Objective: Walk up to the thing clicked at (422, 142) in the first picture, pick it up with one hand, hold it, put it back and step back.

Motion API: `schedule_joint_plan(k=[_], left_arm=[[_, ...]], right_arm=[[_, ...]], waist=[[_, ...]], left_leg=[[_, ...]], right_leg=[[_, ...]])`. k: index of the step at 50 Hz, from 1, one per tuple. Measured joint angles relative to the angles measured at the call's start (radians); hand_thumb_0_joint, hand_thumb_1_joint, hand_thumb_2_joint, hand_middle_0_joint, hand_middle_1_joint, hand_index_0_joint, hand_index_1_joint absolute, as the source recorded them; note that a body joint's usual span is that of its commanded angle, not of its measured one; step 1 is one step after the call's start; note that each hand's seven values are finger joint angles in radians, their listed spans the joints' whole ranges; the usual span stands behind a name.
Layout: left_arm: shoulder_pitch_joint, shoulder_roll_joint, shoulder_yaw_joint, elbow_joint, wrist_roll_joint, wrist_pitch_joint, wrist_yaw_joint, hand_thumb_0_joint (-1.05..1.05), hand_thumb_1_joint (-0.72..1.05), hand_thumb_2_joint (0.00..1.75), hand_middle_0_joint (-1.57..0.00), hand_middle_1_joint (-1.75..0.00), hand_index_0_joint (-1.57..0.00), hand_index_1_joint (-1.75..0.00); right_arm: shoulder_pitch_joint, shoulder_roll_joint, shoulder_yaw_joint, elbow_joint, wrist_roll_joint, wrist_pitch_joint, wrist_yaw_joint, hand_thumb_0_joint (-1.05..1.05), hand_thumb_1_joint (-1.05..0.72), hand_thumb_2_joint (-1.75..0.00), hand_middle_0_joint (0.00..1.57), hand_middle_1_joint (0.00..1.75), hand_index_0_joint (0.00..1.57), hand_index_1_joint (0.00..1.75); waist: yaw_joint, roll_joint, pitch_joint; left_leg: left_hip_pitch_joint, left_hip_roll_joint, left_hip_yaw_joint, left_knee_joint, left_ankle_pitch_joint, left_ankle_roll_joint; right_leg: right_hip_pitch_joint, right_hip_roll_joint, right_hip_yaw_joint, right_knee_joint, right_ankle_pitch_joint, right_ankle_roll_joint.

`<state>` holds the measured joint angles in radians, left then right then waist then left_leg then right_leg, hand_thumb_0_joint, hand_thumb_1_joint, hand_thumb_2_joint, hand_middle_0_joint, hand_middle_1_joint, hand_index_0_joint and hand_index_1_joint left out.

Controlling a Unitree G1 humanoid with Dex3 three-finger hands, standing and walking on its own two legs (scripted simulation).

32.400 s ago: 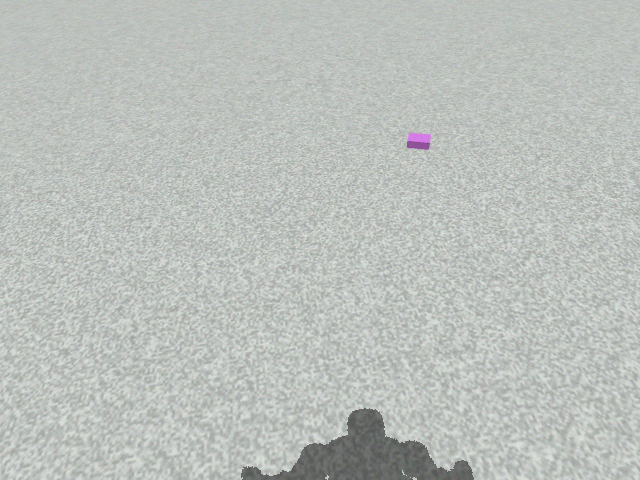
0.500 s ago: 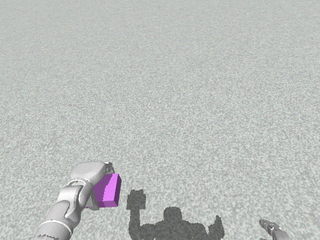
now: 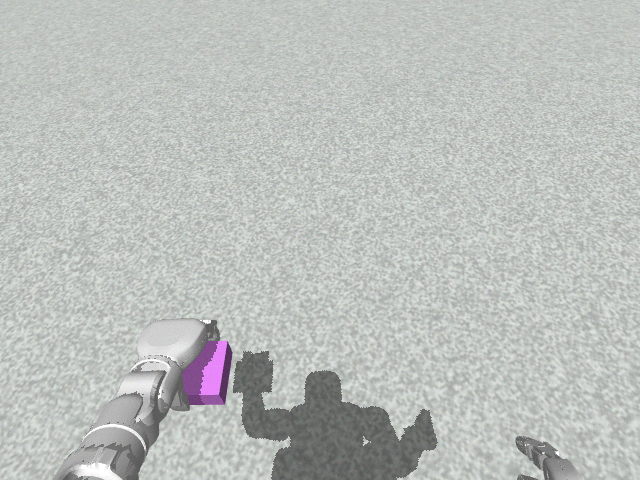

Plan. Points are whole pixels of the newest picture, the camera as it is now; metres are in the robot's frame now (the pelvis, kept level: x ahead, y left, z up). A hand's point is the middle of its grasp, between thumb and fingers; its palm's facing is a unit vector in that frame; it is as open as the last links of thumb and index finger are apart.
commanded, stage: crouch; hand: left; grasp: from above
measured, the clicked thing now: (187, 372) +0.32 +0.23 -0.12
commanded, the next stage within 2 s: lower in 1.60 s
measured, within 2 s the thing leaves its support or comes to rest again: neither
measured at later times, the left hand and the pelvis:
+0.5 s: hand (214, 381) +0.37 +0.25 -0.33, palm faces -0.45 +0.05 -0.89, open 10.9 cm; pelvis -0.05 +0.01 -0.21, yaw -1 degrees
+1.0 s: hand (227, 388) +0.41 +0.26 -0.49, palm faces -0.46 +0.01 -0.89, open 10.9 cm; pelvis -0.06 +0.01 -0.33, yaw -4 degrees
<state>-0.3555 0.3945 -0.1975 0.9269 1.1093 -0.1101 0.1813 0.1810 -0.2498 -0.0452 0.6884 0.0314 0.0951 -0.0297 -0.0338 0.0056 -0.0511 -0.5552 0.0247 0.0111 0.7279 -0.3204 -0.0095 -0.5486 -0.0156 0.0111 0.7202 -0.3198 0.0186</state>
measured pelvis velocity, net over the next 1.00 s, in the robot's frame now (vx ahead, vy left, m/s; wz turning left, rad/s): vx -0.06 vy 0.01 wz -0.07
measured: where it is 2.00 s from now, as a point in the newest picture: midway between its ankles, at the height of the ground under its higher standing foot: outside the picture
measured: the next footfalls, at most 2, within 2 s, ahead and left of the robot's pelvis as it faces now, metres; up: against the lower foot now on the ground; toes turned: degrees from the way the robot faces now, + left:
none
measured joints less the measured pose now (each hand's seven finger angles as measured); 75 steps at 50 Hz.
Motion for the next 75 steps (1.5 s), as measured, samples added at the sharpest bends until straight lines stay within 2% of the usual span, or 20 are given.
schedule_joint_plan(k=[6,10,15,20,28,32,39,57,75], left_arm=[[-0.123,0.008,0.038,0.141,0.078,-0.015,0.120,0.00,-0.08,0.52,-0.60,-0.56,-0.64,-0.53],[-0.215,0.029,0.067,0.229,0.088,-0.007,0.164,0.00,-0.08,0.51,-0.60,-0.56,-0.64,-0.52],[-0.286,0.059,0.102,0.261,0.081,0.008,0.172,0.00,-0.07,0.49,-0.60,-0.56,-0.63,-0.52],[-0.325,0.080,0.138,0.269,0.082,0.008,0.154,0.00,-0.07,0.50,-0.59,-0.56,-0.63,-0.53],[-0.402,0.144,0.181,0.327,0.102,-0.040,0.137,0.00,-0.07,0.52,-0.59,-0.57,-0.62,-0.54],[-0.435,0.175,0.199,0.337,0.121,-0.067,0.149,0.00,-0.07,0.52,-0.59,-0.57,-0.62,-0.53],[-0.487,0.215,0.231,0.361,0.143,-0.071,0.174,0.00,-0.08,0.52,-0.60,-0.56,-0.63,-0.53],[-0.561,0.301,0.272,0.424,0.160,-0.098,0.157,0.00,-0.09,0.52,-0.61,-0.55,-0.64,-0.52],[-0.632,0.388,0.307,0.533,0.204,-0.144,0.191,0.00,-0.08,0.50,-0.61,-0.55,-0.64,-0.52]], right_arm=[[0.029,-0.020,-0.026,0.007,-0.026,-0.019,0.017,0.01,-0.91,-0.90,0.21,0.30,0.20,0.30],[0.043,-0.026,-0.034,0.022,-0.042,-0.036,0.016,0.01,-0.91,-0.90,0.21,0.30,0.20,0.30],[0.066,-0.018,-0.040,0.035,-0.056,-0.055,0.014,0.01,-0.91,-0.90,0.21,0.30,0.20,0.30],[0.071,0.002,-0.032,0.050,-0.069,-0.066,0.020,0.01,-0.91,-0.90,0.21,0.30,0.20,0.30],[0.050,0.026,0.005,0.050,-0.089,-0.104,0.047,0.01,-0.91,-0.89,0.21,0.30,0.20,0.30],[0.028,0.025,0.018,0.054,-0.103,-0.124,0.065,0.01,-0.91,-0.89,0.21,0.30,0.20,0.30],[-0.014,0.013,0.026,0.050,-0.122,-0.144,0.095,0.01,-0.91,-0.90,0.21,0.30,0.20,0.30],[-0.027,-0.006,0.037,0.041,-0.144,-0.136,0.149,0.00,-0.92,-0.90,0.21,0.30,0.20,0.30],[-0.013,-0.015,0.089,0.058,-0.171,-0.129,0.171,0.00,-0.92,-0.90,0.21,0.30,0.20,0.30]], waist=[[-0.027,0.000,-0.069],[-0.053,0.008,-0.104],[-0.083,0.026,-0.138],[-0.103,0.041,-0.151],[-0.131,0.045,-0.149],[-0.139,0.037,-0.144],[-0.152,0.019,-0.121],[-0.176,-0.003,-0.053],[-0.212,-0.014,-0.002]], left_leg=[[-0.335,0.008,-0.019,0.309,-0.111,-0.001],[-0.549,0.010,-0.029,0.497,-0.171,0.002],[-0.793,0.009,-0.039,0.703,-0.227,0.008],[-0.980,0.006,-0.043,0.864,-0.265,0.014],[-1.233,-0.004,-0.061,1.074,-0.300,0.015],[-1.339,-0.009,-0.076,1.166,-0.316,0.011],[-1.462,-0.010,-0.096,1.291,-0.344,0.005],[-1.606,-0.008,-0.120,1.476,-0.382,0.000],[-1.717,-0.011,-0.146,1.613,-0.374,-0.001]], right_leg=[[-0.322,0.008,-0.010,0.290,-0.104,0.006],[-0.531,0.011,-0.014,0.472,-0.161,0.008],[-0.770,0.012,-0.016,0.671,-0.217,0.011],[-0.953,0.011,-0.015,0.828,-0.254,0.015],[-1.196,0.007,-0.023,1.035,-0.296,0.017],[-1.295,0.006,-0.033,1.124,-0.315,0.016],[-1.411,0.009,-0.047,1.241,-0.343,0.015],[-1.551,0.022,-0.057,1.415,-0.374,0.019],[-1.653,0.032,-0.072,1.536,-0.360,0.024]])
